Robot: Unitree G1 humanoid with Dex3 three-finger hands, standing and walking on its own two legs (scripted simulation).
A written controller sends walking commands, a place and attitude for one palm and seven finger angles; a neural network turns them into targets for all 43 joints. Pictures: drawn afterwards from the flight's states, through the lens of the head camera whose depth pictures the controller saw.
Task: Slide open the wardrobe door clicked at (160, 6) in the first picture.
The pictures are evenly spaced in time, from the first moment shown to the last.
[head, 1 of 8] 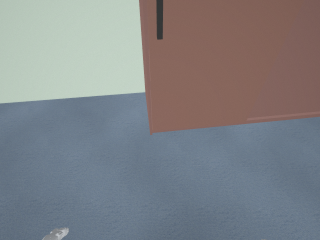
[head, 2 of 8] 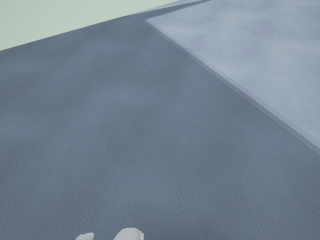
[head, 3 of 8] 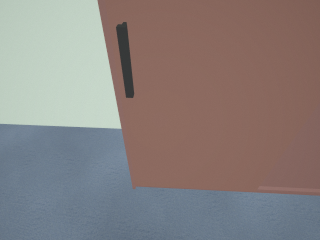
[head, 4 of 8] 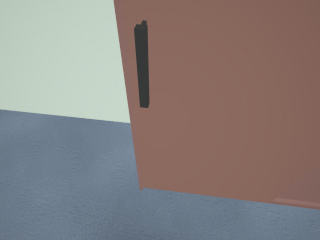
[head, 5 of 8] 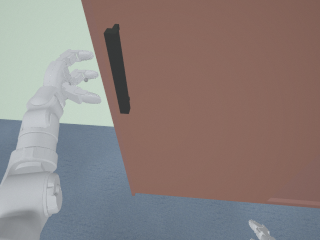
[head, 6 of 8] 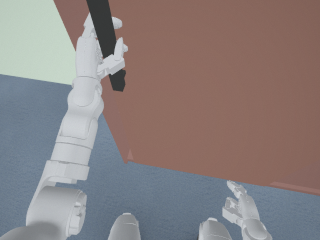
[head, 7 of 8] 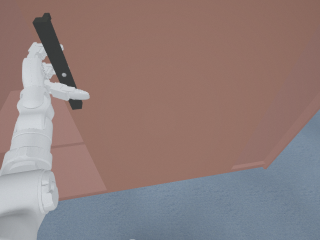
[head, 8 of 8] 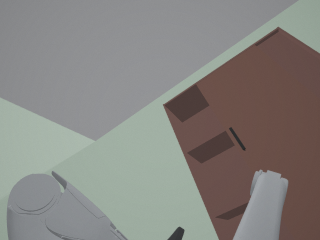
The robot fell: yes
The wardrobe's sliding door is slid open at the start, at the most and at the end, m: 0.00 0.49 0.48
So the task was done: no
